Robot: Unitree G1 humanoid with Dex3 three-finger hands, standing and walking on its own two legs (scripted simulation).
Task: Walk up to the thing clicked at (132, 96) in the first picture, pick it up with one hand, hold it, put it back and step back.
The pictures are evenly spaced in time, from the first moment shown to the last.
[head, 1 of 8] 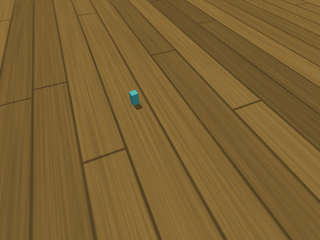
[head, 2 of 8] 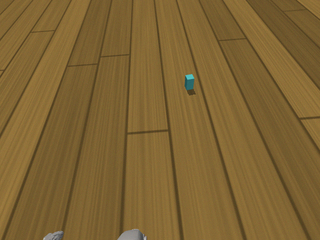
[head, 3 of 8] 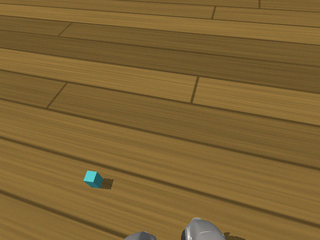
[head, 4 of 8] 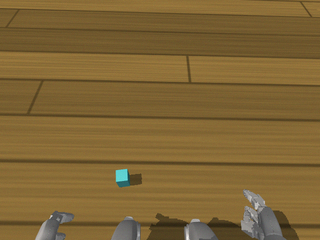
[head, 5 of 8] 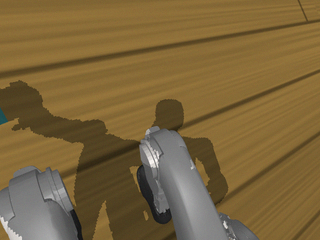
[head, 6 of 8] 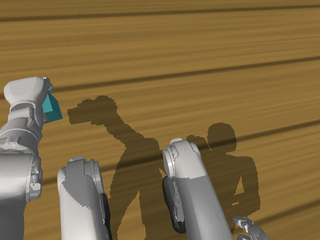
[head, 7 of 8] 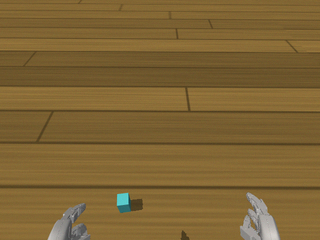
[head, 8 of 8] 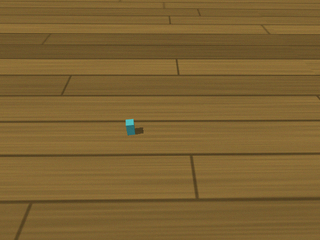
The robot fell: no
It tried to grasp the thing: yes
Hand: left
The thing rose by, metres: 0.63
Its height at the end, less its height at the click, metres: +0.00
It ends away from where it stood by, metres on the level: 0.01
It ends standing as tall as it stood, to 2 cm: yes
